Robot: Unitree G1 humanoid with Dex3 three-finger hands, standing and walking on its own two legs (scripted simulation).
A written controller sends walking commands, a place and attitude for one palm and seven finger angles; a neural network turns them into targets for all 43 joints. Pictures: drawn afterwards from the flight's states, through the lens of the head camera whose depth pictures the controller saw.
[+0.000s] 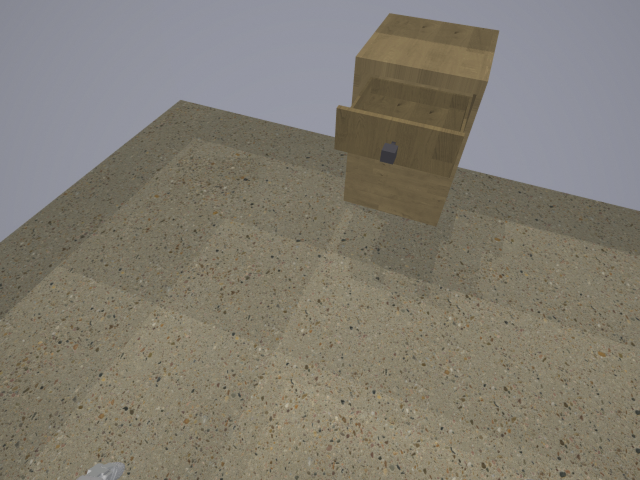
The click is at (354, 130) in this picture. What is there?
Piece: drawer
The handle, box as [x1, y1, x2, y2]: [380, 141, 397, 164]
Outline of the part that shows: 395,142 392,141 390,144 384,144 381,150 380,161 392,164 397,149 397,146 394,144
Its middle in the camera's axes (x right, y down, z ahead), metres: +0.21 -0.27 +1.18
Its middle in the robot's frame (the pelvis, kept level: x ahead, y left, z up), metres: +1.05 -0.16 -0.23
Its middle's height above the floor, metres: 0.54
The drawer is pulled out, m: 0.25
